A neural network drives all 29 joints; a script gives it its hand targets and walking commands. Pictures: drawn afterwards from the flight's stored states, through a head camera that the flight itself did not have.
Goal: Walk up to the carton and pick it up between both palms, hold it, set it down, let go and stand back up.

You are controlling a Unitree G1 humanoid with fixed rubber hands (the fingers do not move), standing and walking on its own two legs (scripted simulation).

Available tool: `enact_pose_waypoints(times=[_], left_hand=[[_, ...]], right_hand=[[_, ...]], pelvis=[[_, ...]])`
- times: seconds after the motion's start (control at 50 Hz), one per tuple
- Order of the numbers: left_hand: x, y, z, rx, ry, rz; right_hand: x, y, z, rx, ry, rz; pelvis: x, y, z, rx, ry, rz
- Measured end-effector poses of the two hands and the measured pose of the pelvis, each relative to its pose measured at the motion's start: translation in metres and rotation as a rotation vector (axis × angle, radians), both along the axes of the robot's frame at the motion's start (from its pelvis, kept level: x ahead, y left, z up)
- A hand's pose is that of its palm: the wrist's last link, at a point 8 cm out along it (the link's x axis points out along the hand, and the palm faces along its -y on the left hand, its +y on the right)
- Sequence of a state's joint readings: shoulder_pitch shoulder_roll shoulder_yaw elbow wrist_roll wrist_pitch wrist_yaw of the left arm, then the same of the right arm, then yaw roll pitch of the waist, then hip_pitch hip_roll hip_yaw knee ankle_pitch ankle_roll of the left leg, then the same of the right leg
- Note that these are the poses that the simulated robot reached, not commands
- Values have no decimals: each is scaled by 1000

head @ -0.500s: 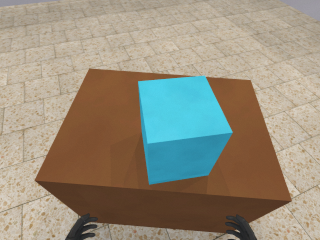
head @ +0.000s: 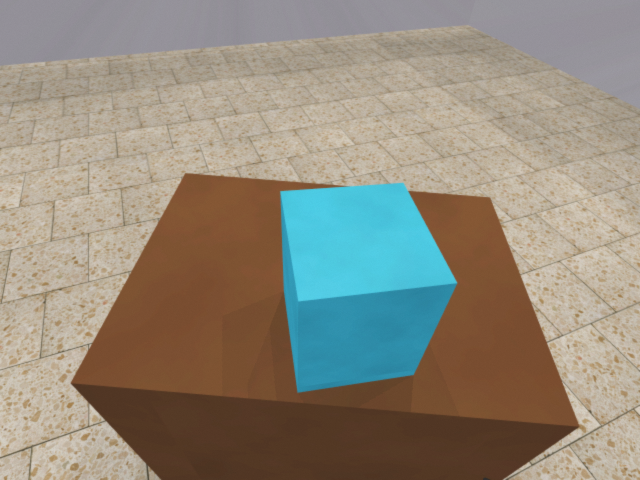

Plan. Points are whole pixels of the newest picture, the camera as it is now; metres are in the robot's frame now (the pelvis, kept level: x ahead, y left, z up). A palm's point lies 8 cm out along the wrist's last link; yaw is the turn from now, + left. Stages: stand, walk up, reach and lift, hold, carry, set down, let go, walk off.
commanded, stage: stand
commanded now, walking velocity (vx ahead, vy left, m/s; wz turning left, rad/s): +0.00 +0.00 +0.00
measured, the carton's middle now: (350, 287) +0.44 +0.00 -0.02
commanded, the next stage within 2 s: none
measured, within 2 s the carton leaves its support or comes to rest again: neither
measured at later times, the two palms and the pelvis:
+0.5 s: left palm out of the picture -0.05 +0.30 -0.14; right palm out of the picture +0.01 -0.25 -0.12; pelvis -0.05 +0.01 +0.00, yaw +1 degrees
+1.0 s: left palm out of the picture -0.11 +0.31 -0.14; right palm out of the picture -0.03 -0.24 -0.12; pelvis -0.09 +0.02 +0.00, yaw +1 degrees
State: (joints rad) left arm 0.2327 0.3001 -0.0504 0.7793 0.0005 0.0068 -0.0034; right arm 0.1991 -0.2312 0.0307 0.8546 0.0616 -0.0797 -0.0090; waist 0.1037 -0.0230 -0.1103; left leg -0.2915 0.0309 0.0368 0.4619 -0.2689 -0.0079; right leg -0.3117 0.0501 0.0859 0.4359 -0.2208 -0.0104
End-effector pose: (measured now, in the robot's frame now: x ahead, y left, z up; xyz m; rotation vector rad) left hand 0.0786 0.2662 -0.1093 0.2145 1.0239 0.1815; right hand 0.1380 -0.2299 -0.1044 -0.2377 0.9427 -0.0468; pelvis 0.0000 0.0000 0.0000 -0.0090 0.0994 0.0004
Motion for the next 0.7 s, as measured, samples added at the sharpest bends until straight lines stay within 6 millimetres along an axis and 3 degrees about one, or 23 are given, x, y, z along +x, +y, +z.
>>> enact_pose_waypoints(times=[0.14,0.34,0.7], left_hand=[[-38,23,-8,43,65,38],[-92,28,-20,37,153,72],[-155,36,-30,19,236,93]], right_hand=[[-40,-14,-1,-32,40,-24],[-99,-18,-12,-32,123,-54],[-162,-15,-17,-47,199,-69]], pelvis=[[-10,2,-1,1,-27,2],[-33,5,-2,4,-66,5],[-71,13,-3,1,-120,10]])
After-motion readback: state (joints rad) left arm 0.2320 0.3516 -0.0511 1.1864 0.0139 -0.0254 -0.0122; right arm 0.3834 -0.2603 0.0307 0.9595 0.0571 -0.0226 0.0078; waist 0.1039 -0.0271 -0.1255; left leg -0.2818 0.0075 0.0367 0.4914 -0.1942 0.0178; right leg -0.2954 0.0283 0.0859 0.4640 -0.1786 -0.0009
